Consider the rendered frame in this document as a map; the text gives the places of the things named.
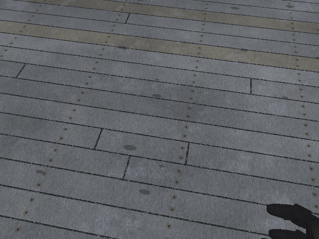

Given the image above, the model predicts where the robot right hand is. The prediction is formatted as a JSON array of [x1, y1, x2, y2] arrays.
[[261, 203, 319, 239]]

